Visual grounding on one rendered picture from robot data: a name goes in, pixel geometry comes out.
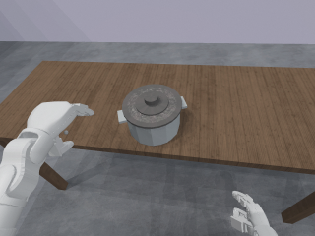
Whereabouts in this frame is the pot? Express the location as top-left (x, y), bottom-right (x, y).
top-left (117, 96), bottom-right (188, 146)

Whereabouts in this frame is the lid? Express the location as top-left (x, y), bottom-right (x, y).
top-left (122, 84), bottom-right (182, 129)

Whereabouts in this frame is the table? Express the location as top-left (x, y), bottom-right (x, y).
top-left (0, 60), bottom-right (315, 224)

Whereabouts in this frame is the robot right forearm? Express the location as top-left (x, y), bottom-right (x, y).
top-left (252, 224), bottom-right (278, 236)

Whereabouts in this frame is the right robot hand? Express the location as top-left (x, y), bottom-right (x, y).
top-left (230, 191), bottom-right (270, 236)

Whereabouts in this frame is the robot left forearm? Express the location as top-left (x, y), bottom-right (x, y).
top-left (0, 128), bottom-right (54, 236)

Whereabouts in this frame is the left robot hand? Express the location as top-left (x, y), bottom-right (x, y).
top-left (27, 101), bottom-right (95, 157)

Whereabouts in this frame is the knob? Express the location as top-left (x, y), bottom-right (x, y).
top-left (144, 91), bottom-right (158, 106)

